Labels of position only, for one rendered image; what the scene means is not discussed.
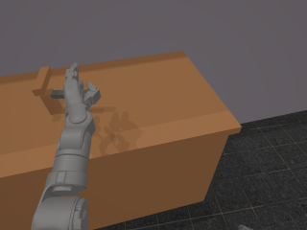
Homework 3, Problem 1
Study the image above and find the robot left hand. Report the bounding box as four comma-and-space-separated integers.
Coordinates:
63, 62, 101, 108

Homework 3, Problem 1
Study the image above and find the robot left forearm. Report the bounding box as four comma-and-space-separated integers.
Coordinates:
31, 103, 96, 230

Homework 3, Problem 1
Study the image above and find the tap lever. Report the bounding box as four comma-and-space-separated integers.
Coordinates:
51, 88, 97, 99

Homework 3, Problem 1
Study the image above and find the robot left upper arm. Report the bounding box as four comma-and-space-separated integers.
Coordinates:
33, 195, 89, 230

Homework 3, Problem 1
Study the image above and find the counter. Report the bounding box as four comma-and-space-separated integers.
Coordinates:
0, 51, 242, 230

